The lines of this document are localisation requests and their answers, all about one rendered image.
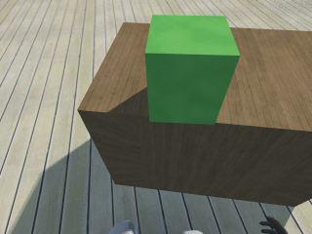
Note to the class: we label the carton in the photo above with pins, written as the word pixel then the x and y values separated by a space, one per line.
pixel 189 61

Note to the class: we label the robot right hand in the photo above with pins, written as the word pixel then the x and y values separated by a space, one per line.
pixel 273 223

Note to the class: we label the pedestal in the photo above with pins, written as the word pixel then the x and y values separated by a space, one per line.
pixel 260 146

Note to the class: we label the robot left thigh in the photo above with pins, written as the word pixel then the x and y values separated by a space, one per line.
pixel 125 227

